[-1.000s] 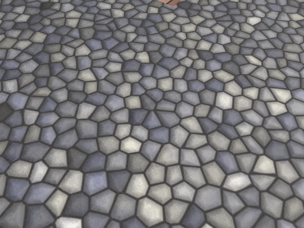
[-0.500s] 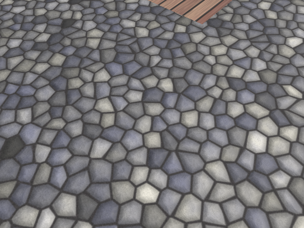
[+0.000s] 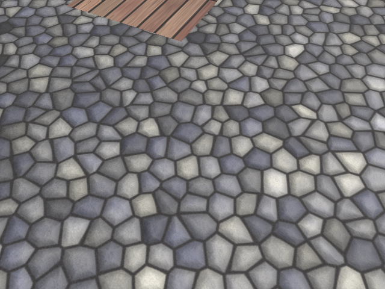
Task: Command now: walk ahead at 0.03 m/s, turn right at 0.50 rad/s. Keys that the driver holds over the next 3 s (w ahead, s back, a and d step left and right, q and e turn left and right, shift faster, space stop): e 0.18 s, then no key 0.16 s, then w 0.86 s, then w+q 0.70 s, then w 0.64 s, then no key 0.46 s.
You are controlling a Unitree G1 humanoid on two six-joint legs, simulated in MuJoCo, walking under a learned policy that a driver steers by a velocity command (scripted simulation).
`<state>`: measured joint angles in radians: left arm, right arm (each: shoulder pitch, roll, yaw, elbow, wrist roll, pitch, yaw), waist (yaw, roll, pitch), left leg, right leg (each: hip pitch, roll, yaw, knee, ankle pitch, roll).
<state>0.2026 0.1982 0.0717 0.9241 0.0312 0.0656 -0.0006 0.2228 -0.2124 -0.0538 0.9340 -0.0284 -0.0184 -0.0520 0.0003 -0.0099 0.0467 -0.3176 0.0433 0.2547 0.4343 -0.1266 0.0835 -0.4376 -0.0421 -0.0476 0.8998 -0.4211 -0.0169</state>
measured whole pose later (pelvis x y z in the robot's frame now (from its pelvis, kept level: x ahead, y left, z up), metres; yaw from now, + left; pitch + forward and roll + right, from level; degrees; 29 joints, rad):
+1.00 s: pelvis +0.17 -0.03 +0.01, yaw -11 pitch +1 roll +0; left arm 0.11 0.24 0.05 0.86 0.04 -0.03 -0.05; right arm 0.48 -0.17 -0.03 1.00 -0.01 -0.09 0.01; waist -0.04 -0.05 0.03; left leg 0.10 -0.06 0.05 0.14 -0.27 0.06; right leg -0.66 -0.08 -0.06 0.79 -0.07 -0.03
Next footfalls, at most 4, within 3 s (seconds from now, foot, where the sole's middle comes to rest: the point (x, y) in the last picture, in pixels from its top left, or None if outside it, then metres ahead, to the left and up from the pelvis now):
0.12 right None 0.01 -0.11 -0.77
0.66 left None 0.10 0.07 -0.77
1.14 right None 0.41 -0.17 -0.77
1.72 left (215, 226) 0.70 -0.06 -0.77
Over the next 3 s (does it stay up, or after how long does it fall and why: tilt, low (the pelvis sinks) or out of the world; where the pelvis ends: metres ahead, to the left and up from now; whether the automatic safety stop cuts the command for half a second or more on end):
stays up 1.15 -0.01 0.00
